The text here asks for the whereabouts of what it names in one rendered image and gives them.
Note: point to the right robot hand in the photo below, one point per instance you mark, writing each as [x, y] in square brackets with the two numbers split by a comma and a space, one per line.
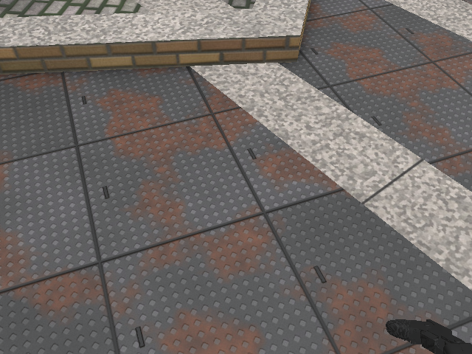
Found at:
[431, 335]

